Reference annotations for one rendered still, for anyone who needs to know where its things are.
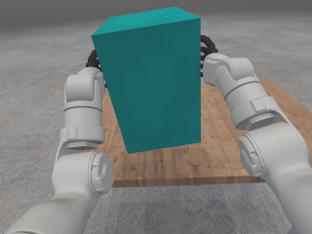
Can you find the table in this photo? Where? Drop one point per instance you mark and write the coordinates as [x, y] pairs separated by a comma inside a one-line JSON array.
[[214, 160]]

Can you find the left robot hand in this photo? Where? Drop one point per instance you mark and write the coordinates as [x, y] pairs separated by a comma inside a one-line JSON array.
[[94, 62]]

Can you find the carton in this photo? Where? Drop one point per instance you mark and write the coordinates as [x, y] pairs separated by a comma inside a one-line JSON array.
[[151, 64]]

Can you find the left robot upper arm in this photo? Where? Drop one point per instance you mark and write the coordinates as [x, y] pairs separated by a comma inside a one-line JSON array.
[[79, 180]]

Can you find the left robot forearm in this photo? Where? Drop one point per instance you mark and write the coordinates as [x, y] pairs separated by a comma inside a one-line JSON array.
[[82, 117]]

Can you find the right robot upper arm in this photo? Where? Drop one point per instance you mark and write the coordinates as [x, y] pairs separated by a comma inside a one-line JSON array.
[[277, 154]]

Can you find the right robot forearm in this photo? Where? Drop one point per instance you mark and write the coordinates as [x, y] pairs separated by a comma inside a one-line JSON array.
[[251, 107]]

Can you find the right robot hand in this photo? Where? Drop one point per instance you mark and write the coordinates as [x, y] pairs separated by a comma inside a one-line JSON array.
[[207, 51]]

